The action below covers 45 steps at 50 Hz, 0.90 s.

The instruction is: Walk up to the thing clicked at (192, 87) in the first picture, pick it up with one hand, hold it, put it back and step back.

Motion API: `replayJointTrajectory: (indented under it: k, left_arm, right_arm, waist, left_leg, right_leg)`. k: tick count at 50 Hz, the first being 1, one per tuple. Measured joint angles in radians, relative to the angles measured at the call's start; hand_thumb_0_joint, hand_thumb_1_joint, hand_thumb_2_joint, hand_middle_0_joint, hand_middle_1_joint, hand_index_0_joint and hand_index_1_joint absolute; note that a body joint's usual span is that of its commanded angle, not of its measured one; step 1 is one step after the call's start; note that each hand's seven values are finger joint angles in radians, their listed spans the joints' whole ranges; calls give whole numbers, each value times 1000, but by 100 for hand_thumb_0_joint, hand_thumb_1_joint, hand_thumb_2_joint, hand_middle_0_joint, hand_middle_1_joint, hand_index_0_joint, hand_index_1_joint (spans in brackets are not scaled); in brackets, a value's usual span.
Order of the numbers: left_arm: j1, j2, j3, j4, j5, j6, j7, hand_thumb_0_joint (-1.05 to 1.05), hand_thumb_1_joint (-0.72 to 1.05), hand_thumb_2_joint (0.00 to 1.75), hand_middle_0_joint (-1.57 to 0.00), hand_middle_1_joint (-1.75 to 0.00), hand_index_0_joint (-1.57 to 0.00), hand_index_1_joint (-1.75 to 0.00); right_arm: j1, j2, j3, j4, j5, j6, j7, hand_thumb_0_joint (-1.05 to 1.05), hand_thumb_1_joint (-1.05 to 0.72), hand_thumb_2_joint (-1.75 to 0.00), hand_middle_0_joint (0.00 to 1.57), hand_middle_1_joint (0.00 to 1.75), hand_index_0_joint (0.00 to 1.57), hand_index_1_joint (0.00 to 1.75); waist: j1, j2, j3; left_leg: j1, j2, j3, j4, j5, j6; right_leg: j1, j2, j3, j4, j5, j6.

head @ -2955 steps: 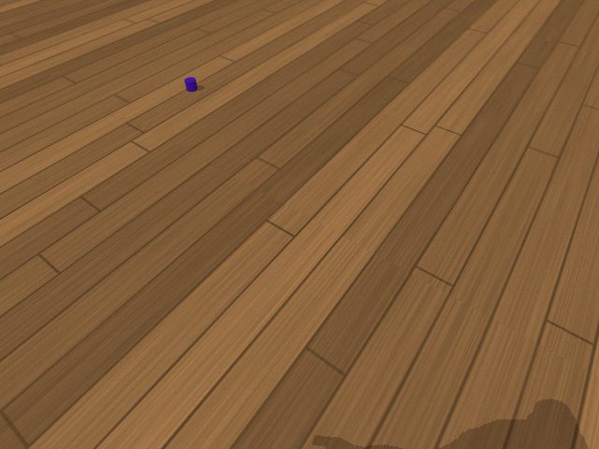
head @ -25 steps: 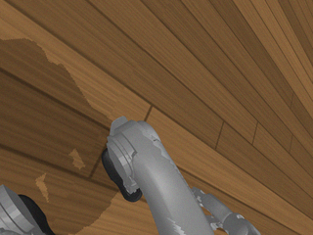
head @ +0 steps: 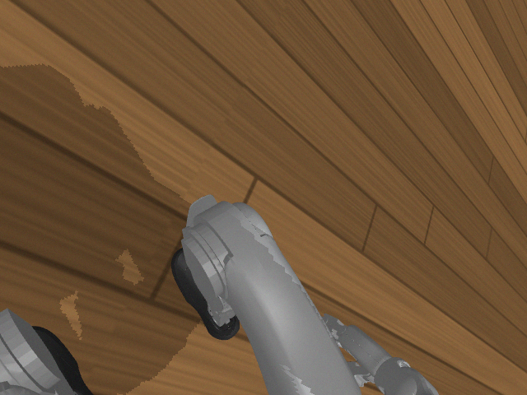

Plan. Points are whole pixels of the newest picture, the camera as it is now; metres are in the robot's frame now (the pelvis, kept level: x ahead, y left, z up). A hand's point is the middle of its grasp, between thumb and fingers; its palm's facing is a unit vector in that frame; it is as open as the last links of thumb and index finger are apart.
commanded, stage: close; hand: left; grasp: from above
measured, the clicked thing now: out of the picture +0.51 +0.35 -0.28
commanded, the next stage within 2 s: settle in 1.34 s
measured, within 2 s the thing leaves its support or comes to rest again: leaves its support in 1.72 s
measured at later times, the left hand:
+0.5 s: hand out of the picture +0.49 +0.33 -0.26, palm faces -0.43 -0.16 -0.89, open 12.5 cm
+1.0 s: hand out of the picture +0.49 +0.34 -0.26, palm faces -0.42 -0.16 -0.90, open 10.5 cm
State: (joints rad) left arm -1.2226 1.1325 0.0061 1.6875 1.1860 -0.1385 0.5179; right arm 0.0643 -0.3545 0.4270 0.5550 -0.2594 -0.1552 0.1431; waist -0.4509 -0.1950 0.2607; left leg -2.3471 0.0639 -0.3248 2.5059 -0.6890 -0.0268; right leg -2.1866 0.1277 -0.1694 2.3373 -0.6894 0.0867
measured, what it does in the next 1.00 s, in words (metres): stands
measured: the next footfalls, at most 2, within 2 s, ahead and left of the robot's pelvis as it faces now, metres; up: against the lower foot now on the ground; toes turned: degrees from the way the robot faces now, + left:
none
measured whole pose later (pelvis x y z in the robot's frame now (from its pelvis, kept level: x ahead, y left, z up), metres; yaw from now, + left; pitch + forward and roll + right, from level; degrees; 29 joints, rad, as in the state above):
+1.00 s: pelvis +0.00 +0.00 +0.00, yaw +0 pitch +28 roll -16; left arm -1.22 1.13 0.00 1.67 1.18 -0.13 0.51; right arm 0.07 -0.35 0.42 0.56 -0.26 -0.15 0.14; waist -0.44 -0.19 0.25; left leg -2.35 0.07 -0.32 2.51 -0.69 -0.02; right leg -2.19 0.12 -0.17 2.34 -0.69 0.09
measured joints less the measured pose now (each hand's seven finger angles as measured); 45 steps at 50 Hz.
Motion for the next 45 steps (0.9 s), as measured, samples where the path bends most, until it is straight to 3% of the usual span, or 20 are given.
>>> replayJointTrajectory:
  k: [21,45]
  left_arm:
    - [-2,1,0,-12,-2,12,-23,0,-26,75,-18,-102,-22,-97]
    - [3,-3,3,-8,1,10,-6,0,-2,61,-35,-89,-41,-83]
  right_arm:
    - [8,-2,-4,-5,4,7,4,0,-89,-90,20,30,20,30]
    - [5,-1,-9,-1,0,4,0,0,-89,-90,20,30,20,30]
  waist:
    - [1,6,2]
    - [5,9,-4]
  left_leg:
    - [-2,2,3,2,-2,4]
    - [-8,1,2,4,1,6]
  right_leg:
    - [-1,-1,2,1,-1,0]
    - [-5,-3,0,2,1,-1]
